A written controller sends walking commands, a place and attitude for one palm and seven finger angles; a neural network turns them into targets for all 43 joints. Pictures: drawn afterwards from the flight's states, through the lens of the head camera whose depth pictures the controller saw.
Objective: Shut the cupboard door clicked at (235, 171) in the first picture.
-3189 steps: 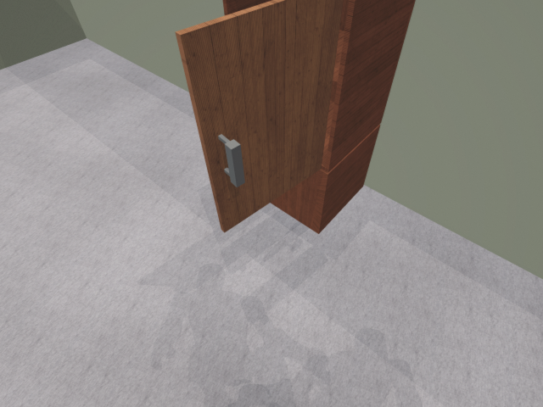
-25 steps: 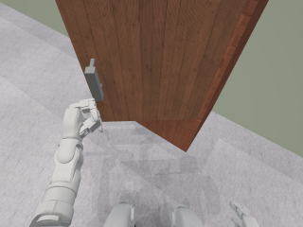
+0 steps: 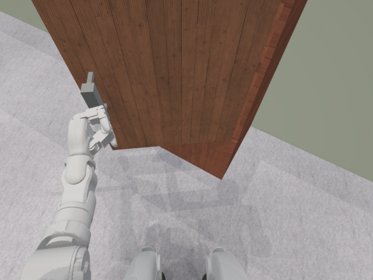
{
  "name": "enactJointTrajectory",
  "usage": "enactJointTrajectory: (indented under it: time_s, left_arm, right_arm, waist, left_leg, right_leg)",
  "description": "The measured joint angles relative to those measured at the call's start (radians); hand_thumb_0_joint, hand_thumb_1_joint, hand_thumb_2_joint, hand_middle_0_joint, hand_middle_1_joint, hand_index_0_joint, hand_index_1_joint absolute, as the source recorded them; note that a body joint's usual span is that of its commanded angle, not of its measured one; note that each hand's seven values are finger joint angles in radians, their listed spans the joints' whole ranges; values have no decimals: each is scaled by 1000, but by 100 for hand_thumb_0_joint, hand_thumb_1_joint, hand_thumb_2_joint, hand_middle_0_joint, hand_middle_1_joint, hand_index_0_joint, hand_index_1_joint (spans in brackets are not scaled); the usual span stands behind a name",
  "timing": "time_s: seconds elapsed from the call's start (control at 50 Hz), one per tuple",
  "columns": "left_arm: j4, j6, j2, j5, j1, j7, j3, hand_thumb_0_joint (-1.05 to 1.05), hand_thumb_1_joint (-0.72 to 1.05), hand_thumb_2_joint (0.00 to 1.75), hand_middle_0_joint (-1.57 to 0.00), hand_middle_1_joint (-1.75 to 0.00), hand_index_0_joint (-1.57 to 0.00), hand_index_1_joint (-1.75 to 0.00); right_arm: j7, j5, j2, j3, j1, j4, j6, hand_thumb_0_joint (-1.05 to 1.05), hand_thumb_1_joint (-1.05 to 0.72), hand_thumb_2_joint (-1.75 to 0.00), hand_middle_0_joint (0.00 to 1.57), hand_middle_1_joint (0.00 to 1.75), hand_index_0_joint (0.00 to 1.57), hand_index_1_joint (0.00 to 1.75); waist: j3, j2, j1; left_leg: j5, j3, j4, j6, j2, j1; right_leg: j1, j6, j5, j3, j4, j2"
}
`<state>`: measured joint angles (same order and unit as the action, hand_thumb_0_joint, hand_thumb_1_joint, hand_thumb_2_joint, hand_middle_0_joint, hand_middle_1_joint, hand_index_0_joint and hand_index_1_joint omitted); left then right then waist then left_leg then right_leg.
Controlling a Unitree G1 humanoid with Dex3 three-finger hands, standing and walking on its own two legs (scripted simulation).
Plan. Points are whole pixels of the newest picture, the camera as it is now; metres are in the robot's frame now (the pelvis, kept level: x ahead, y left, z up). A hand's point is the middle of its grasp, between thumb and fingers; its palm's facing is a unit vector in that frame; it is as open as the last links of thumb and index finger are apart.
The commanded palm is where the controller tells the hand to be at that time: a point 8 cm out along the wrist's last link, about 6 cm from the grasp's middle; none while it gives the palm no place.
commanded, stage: bring the fist close to the handle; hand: left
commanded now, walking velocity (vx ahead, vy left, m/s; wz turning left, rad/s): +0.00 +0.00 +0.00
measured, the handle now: (97, 99) +0.52 +0.21 +0.04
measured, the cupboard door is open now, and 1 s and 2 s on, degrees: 37 27 17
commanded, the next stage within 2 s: push the door shut along its arc in 0.08 s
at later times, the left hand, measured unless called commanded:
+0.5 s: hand (110, 120) +0.45 +0.16 +0.05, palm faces +0.00 -1.00 -0.04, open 3.1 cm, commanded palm +0.43 +0.21 +0.04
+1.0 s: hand (122, 99) +0.51 +0.14 +0.05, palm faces -0.14 -0.99 -0.04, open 3.1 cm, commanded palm +0.51 +0.19 +0.04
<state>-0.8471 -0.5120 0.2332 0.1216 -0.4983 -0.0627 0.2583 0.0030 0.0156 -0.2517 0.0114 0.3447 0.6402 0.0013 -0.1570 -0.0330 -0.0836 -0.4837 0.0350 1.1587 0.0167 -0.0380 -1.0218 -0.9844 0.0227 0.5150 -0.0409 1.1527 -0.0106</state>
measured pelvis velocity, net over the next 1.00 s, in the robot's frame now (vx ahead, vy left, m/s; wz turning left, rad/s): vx -0.01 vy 0.01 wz -0.01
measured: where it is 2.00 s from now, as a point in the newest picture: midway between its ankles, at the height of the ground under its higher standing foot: outside the picture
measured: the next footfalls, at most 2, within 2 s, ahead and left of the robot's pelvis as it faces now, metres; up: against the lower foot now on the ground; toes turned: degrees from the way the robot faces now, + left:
none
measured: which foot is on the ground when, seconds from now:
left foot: down 0.00-1.00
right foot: down 0.00-1.00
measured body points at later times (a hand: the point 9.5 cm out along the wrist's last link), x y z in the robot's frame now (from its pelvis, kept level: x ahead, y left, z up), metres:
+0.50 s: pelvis -0.01 +0.00 -0.01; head +0.10 +0.01 +0.43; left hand +0.44 +0.22 +0.06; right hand +0.09 -0.26 -0.13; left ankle +0.04 +0.11 -0.64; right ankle +0.02 -0.11 -0.64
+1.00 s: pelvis -0.01 +0.01 -0.03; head +0.13 +0.02 +0.40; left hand +0.51 +0.20 +0.05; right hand -0.02 -0.26 -0.13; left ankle +0.04 +0.11 -0.64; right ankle +0.02 -0.11 -0.64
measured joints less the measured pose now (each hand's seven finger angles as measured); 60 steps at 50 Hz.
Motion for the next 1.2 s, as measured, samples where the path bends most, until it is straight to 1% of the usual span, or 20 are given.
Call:
enactJointTrajectory:
  time_s: [0.12,0.22,0.32,0.44,0.58,0.68,0.86,1.04,1.1,1.2]
  left_arm:
    - [-19,-21,11,8,-6,-24,1,2,90,90,-130,-150,-130,-149]
    - [-34,-19,17,17,-30,-41,-19,2,90,90,-130,-150,-130,-150]
    - [-87,-10,21,3,-87,-56,-26,2,90,90,-130,-150,-130,-150]
    - [-159,-6,60,-7,-174,-86,0,2,90,90,-130,-150,-130,-150]
    - [-233,13,107,-1,-256,-128,4,2,90,90,-132,-150,-130,-150]
    - [-279,25,138,0,-318,-150,18,2,90,90,-132,-150,-130,-150]
    - [-341,53,192,-21,-414,-178,35,2,90,90,-131,-150,-130,-150]
    - [-390,88,245,-53,-498,-211,57,2,90,90,-130,-150,-130,-149]
    - [-400,98,262,-56,-520,-221,74,2,90,90,-130,-150,-130,-149]
    - [-411,111,281,-67,-561,-234,54,2,90,90,-130,-150,-130,-149]
  right_arm:
    - [10,-2,0,-2,-21,12,4,0,-91,-89,21,30,20,30]
    - [14,-5,-4,1,-49,8,13,0,-91,-89,21,30,20,30]
    - [16,-7,-7,-5,-74,0,18,0,-91,-89,21,30,20,30]
    - [16,-5,-3,-15,-84,-10,17,0,-91,-89,21,30,20,30]
    - [11,-10,-9,-20,-48,-1,8,0,-91,-89,21,30,20,30]
    - [10,-9,-16,-22,-19,17,6,0,-91,-89,21,30,20,30]
    - [5,-5,-26,-24,21,29,4,0,-91,-89,21,30,20,30]
    - [-5,-1,-29,-33,37,18,2,0,-91,-89,21,30,20,30]
    - [-7,0,-27,-38,39,12,2,0,-91,-89,21,30,20,30]
    - [-11,2,-22,-43,41,12,4,0,-91,-89,21,30,20,30]
  waist:
    - [3,8,7]
    - [3,7,12]
    - [2,7,9]
    - [-1,7,-10]
    - [2,-5,-24]
    - [5,-11,-41]
    - [8,-18,-84]
    - [13,-25,-122]
    - [14,-27,-131]
    - [16,-30,-138]
  left_leg:
    - [2,-13,3,-4,3,-2]
    - [2,-22,11,-5,5,-10]
    - [3,-26,20,-3,8,-22]
    - [-1,-27,44,-1,6,-54]
    - [-5,-30,65,2,6,-92]
    - [-6,-33,83,5,5,-127]
    - [-11,-35,109,10,-2,-179]
    - [-18,-35,128,13,-12,-217]
    - [-20,-35,134,14,-15,-229]
    - [-23,-37,144,14,-16,-251]
  right_leg:
    - [4,4,2,-12,0,2]
    - [3,5,2,-22,4,4]
    - [-6,4,3,-25,11,7]
    - [-37,3,5,-26,31,5]
    - [-71,0,6,-29,47,6]
    - [-103,-2,6,-32,60,5]
    - [-152,-5,3,-32,75,-2]
    - [-187,-7,0,-32,82,-12]
    - [-199,-8,0,-31,85,-15]
    - [-218,-8,2,-33,93,-16]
